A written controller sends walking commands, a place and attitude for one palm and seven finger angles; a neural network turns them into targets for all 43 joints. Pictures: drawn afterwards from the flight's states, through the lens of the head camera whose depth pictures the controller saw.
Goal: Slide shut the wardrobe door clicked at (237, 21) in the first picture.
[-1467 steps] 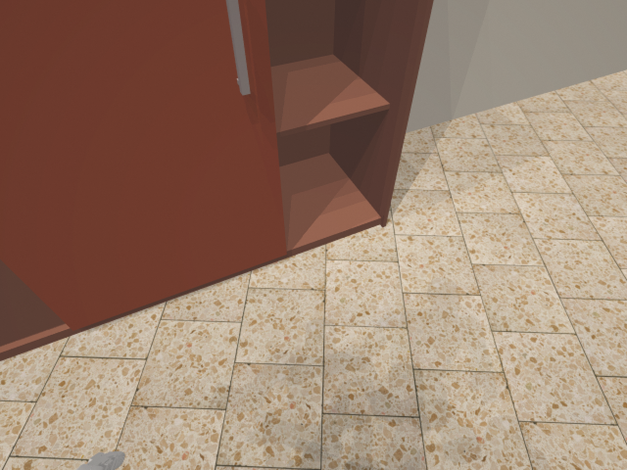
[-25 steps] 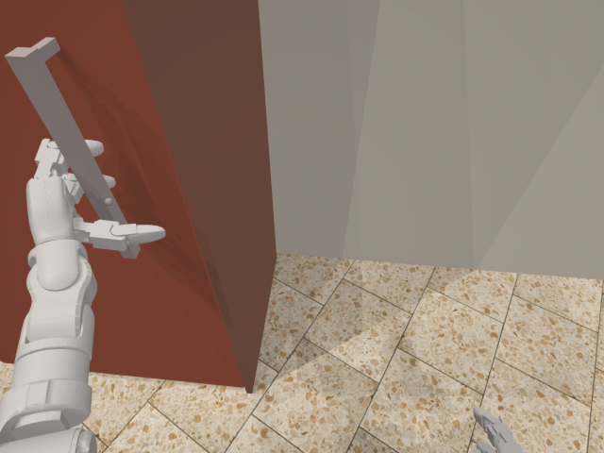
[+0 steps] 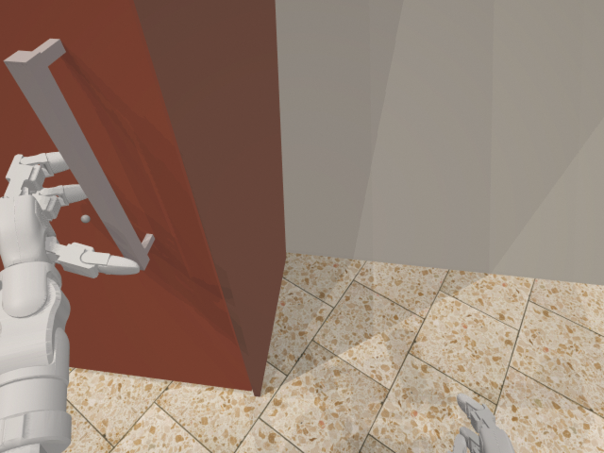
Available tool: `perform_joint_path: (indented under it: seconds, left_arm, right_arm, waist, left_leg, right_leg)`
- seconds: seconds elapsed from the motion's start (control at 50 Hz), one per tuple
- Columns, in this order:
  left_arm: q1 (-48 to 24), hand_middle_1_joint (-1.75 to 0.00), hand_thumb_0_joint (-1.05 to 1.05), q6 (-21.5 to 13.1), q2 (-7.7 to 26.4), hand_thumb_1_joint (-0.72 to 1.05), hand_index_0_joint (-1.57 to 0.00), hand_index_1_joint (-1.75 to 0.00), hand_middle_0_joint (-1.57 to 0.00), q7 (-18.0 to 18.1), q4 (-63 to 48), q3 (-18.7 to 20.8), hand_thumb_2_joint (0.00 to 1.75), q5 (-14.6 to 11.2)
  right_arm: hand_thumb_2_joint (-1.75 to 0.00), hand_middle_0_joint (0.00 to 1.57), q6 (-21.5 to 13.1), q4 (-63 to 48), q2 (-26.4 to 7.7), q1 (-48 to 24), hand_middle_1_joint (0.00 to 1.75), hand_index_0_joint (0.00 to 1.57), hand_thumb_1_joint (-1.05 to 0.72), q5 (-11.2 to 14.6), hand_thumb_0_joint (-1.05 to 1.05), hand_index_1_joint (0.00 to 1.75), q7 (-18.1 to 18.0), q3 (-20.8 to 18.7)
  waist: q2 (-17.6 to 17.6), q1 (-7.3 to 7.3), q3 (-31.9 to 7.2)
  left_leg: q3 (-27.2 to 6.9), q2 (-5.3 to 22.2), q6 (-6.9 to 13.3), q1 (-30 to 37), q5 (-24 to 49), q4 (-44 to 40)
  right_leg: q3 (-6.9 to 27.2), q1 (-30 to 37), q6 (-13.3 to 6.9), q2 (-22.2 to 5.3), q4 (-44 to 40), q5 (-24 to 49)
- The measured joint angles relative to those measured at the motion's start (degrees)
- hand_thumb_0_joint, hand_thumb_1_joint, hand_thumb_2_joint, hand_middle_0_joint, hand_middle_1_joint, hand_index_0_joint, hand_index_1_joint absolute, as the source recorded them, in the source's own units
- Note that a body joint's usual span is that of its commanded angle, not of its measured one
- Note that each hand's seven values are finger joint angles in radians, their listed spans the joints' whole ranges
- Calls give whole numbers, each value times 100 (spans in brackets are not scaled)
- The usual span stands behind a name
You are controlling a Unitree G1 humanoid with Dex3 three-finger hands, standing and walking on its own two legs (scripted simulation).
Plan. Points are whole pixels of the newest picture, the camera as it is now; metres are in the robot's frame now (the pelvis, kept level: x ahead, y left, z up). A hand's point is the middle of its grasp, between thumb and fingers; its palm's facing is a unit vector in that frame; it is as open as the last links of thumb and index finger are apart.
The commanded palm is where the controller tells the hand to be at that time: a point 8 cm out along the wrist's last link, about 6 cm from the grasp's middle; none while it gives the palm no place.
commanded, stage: slip the hand off the handle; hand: left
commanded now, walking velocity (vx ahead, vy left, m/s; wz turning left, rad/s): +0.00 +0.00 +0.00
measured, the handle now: (105, 178) +0.37 +0.28 +0.18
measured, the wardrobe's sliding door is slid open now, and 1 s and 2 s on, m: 0.00 0.00 0.00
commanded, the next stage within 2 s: draw the hand back to the body in 1.18 s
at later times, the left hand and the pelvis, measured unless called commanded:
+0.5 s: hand (36, 223) +0.32 +0.35 +0.15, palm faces +0.44 -0.88 -0.19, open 14.7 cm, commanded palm +0.26 +0.38 +0.15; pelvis +0.00 +0.01 -0.01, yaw +0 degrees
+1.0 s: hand out of the picture +0.22 +0.36 +0.15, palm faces +0.50 -0.85 -0.20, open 14.7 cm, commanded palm +0.18 +0.38 +0.15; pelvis -0.01 +0.00 -0.01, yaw +2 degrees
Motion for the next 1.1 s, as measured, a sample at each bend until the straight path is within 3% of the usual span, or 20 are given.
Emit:
perform_joint_path:
  seconds: [0.42,0.6,0.8,0.94,1.1]
  left_arm:
    - [-186,-115,-1,-150,677,-55,-26,-115,-26,-911,656,801,20,-304]
    - [609,-115,-1,-93,441,-55,-26,-115,-25,-983,-175,803,20,-543]
    - [1452,-115,-1,40,306,-55,-26,-115,-26,-981,-1011,854,20,-733]
    - [1661,-115,-1,145,340,-56,-26,-115,-25,-1147,-1166,870,20,-862]
    - [1737,-115,-1,168,396,-56,-26,-115,-25,-1260,-1256,873,20,-908]
  right_arm:
    - [-90,20,129,28,-206,372,30,20,-91,26,1,30,-97,-80]
    - [-90,20,68,-91,-163,407,30,20,-91,20,1,30,-75,-75]
    - [-90,20,-123,-108,-59,198,30,20,-90,10,1,30,-124,-5]
    - [-90,20,-297,-108,-94,55,30,20,-90,43,1,30,-231,41]
    - [-90,20,-451,-109,-127,7,30,20,-90,32,1,30,-276,62]
  waist:
    - [-16,-73,-97]
    - [26,-29,-140]
    - [44,158,-177]
    - [58,286,-132]
    - [55,293,-73]
  left_leg:
    - [-12,4,55,-371,-125,319]
    - [40,2,71,-326,-161,347]
    - [-41,-6,44,-163,-152,322]
    - [-155,-19,18,-114,-135,354]
    - [-223,3,-14,-180,-158,457]
  right_leg:
    - [-4,-293,47,0,154,-32]
    - [50,-274,67,-1,194,-55]
    - [-29,-83,44,-10,180,-84]
    - [-142,19,17,-27,198,-104]
    - [-206,-15,-17,-6,273,-132]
